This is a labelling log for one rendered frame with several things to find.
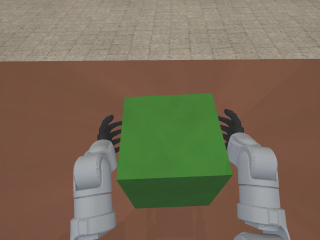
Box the carton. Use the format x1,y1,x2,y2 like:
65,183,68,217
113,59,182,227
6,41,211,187
116,93,233,209

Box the robot right forearm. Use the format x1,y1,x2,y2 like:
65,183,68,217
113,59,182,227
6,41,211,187
227,132,291,240

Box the robot left forearm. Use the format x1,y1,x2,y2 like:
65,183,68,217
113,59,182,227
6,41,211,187
70,139,118,240

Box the robot left hand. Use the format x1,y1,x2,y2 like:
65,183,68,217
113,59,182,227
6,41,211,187
97,115,122,153

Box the robot right hand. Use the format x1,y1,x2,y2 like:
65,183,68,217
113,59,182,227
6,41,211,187
218,109,244,149

